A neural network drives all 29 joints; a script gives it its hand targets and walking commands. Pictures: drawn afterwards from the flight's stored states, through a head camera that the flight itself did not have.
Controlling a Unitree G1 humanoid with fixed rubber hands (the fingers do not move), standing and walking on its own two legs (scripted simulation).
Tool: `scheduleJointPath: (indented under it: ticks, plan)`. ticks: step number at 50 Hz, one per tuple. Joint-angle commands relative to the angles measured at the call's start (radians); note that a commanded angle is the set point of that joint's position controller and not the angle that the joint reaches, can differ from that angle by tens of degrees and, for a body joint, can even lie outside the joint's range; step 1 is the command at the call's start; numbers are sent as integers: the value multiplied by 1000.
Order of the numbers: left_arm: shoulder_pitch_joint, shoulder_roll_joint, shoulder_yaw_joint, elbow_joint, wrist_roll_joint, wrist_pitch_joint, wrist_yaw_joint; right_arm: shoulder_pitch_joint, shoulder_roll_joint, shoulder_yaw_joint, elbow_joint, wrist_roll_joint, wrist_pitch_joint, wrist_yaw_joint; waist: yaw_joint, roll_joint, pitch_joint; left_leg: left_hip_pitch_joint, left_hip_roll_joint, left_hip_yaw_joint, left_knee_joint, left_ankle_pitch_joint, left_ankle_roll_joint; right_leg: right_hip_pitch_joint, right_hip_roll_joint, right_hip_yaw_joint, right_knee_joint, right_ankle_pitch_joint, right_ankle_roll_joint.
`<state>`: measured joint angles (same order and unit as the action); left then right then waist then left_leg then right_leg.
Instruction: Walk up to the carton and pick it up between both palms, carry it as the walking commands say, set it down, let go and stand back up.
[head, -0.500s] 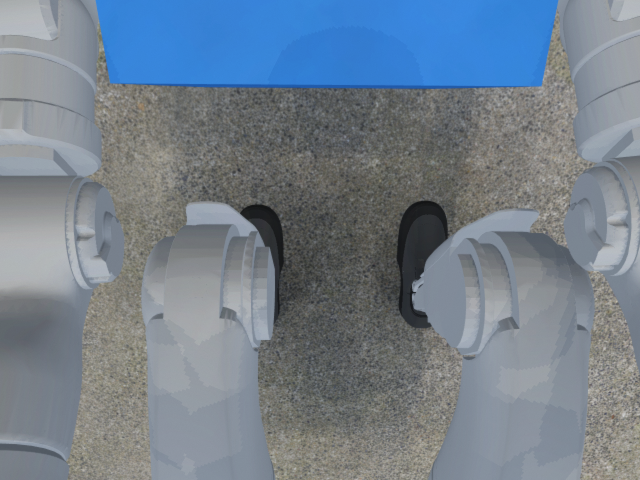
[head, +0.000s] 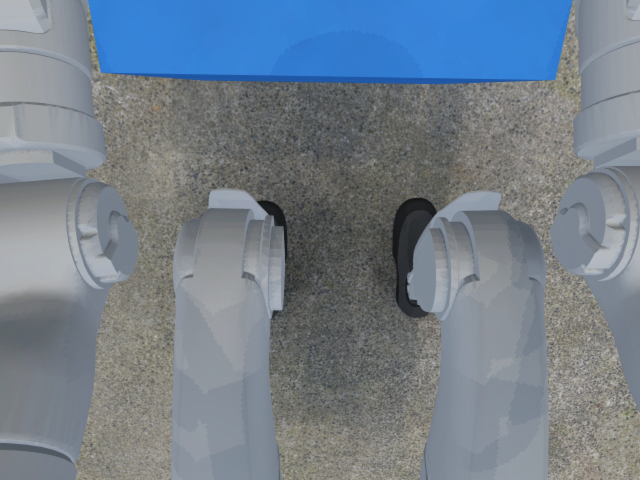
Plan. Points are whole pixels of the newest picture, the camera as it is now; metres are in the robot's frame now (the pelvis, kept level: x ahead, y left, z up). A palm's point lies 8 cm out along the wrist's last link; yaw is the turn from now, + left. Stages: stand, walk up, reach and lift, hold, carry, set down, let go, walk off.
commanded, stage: reach and lift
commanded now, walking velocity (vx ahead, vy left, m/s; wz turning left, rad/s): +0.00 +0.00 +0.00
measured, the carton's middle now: out of the picture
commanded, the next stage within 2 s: none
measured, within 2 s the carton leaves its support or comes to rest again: neither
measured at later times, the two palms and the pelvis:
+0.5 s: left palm out of the picture +0.55 +0.22 -0.07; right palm out of the picture +0.56 -0.17 -0.07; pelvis -0.01 +0.00 +0.05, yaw +0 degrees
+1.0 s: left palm out of the picture +0.53 +0.22 +0.00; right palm out of the picture +0.54 -0.18 +0.00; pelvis -0.02 -0.01 +0.11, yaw +1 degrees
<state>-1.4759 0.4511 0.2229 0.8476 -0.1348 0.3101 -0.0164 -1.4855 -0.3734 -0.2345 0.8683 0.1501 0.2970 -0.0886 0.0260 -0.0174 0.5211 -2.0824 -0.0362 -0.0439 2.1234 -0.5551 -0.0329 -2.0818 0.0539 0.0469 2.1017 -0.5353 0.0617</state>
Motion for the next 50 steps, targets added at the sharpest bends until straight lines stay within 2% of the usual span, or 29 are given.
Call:
scheduleJointPath:
  ticks: [1,2,4,5,7,9,10,11,13,16,17,20,22,23,24,26,29,31,32,35,36,39,40,41,42,43,44,49,50]
  plan:
    - [-626,-951,-397,-269,-113,0,-247,-659,983,389,-291,111,1,278,16,11,-2016,661,-44,142,-182,353,45,664,64,-153,-149,302,-71]
    - [-636,-962,-403,-284,-117,5,-248,-667,974,390,-311,108,1,279,5,25,-2036,681,-46,140,-191,356,43,663,65,-157,-154,306,-74]
    - [-650,-948,-420,-301,-117,16,-250,-662,973,392,-316,107,13,279,5,32,-2066,702,-47,139,-202,358,39,679,69,-157,-166,306,-75]
    - [-630,-947,-411,-269,-104,21,-251,-659,967,387,-298,101,19,282,9,26,-2043,687,-44,140,-208,343,40,668,67,-158,-171,290,-74]
    - [-626,-955,-411,-287,-104,29,-256,-675,968,396,-337,104,23,284,11,26,-2087,713,-46,140,-221,347,42,695,67,-157,-188,292,-73]
    - [-641,-965,-412,-305,-107,38,-257,-662,984,388,-329,97,36,287,-8,22,-2122,726,-49,142,-236,328,41,710,70,-165,-201,281,-72]
    - [-624,-966,-401,-303,-95,42,-257,-657,1000,387,-323,95,42,288,11,19,-2127,723,-53,148,-248,321,42,711,71,-165,-212,271,-72]
    - [-639,-966,-409,-316,-100,46,-257,-655,997,385,-332,95,50,293,-6,16,-2137,743,-52,141,-256,322,43,715,72,-167,-219,271,-71]
    - [-623,-971,-401,-304,-86,57,-260,-653,1000,389,-333,97,58,299,14,33,-2138,745,-55,151,-272,310,41,708,73,-164,-241,254,-72]
    - [-605,-1007,-406,-285,-77,74,-268,-653,1009,380,-347,85,69,313,-10,35,-2145,780,-56,141,-305,293,40,691,75,-176,-272,233,-73]
    - [-585,-1011,-387,-262,-67,75,-272,-643,1009,372,-333,74,72,315,-2,30,-2117,747,-58,143,-308,277,42,688,73,-170,-278,221,-74]
    - [-593,-1013,-382,-291,-57,73,-276,-611,1046,370,-328,68,84,327,3,29,-2142,784,-65,139,-337,292,44,690,77,-168,-300,230,-69]
    - [-609,-1010,-398,-315,-64,78,-279,-621,1045,373,-352,73,86,330,-8,33,-2174,806,-67,134,-347,306,42,708,82,-165,-317,248,-71]
    - [-620,-1004,-398,-333,-60,77,-279,-626,1051,382,-365,78,86,332,6,42,-2196,815,-71,143,-352,313,42,722,83,-163,-324,257,-69]
    - [-624,-1012,-402,-356,-66,78,-279,-635,1058,393,-384,84,89,332,5,39,-2236,836,-74,138,-364,330,43,748,82,-159,-332,277,-66]
    - [-622,-1010,-398,-347,-65,84,-279,-649,1046,402,-405,83,93,331,8,27,-2254,847,-75,142,-376,310,44,768,81,-154,-352,252,-65]
    - [-601,-1018,-379,-300,-46,96,-287,-635,1050,388,-371,63,109,336,5,14,-2200,819,-75,139,-407,258,45,761,76,-151,-384,206,-64]
    - [-578,-1045,-393,-299,-45,105,-296,-614,1068,392,-394,60,113,343,-11,23,-2235,864,-77,136,-428,267,44,779,80,-158,-401,218,-62]
    - [-594,-1035,-376,-297,-38,105,-299,-600,1051,368,-360,42,119,346,-13,18,-2199,840,-80,140,-433,242,41,765,80,-160,-409,196,-64]
    - [-590,-1053,-399,-339,-49,111,-302,-590,1075,382,-386,57,127,354,-21,32,-2273,911,-82,132,-455,271,41,806,83,-155,-434,219,-64]
    - [-586,-1059,-384,-327,-40,114,-302,-609,1067,375,-389,57,127,358,-14,37,-2258,915,-82,131,-465,262,40,787,81,-158,-441,203,-65]
    - [-602,-1067,-424,-392,-57,118,-301,-606,1072,395,-436,67,130,363,-29,50,-2343,989,-87,124,-481,303,36,834,88,-157,-457,244,-66]
    - [-602,-1065,-419,-386,-55,118,-300,-587,1075,394,-407,60,135,365,-30,40,-2319,969,-87,124,-489,289,35,829,87,-155,-465,236,-65]
    - [-596,-1065,-412,-379,-51,118,-300,-587,1079,397,-412,61,135,367,-19,37,-2310,977,-85,125,-496,291,38,830,87,-152,-472,234,-64]
    - [-588,-1067,-409,-374,-45,120,-301,-571,1070,387,-395,51,139,370,-26,45,-2293,973,-86,123,-502,287,35,815,87,-154,-477,227,-65]
    - [-563,-1067,-405,-367,-34,121,-303,-569,1094,397,-398,59,139,373,-2,46,-2289,975,-88,129,-518,279,40,834,89,-146,-493,215,-62]
    - [-567,-1062,-409,-372,-31,126,-305,-578,1083,405,-420,58,142,375,-10,44,-2299,988,-87,127,-522,279,38,846,87,-146,-502,219,-62]
    - [-500,-1074,-374,-326,-9,132,-318,-558,1101,414,-407,49,150,381,18,16,-2250,946,-91,133,-559,259,44,892,84,-131,-539,202,-54]
    - [-520,-1078,-398,-373,-25,126,-321,-539,1122,417,-410,51,151,382,5,9,-2287,961,-93,130,-564,275,45,922,89,-133,-541,231,-51]
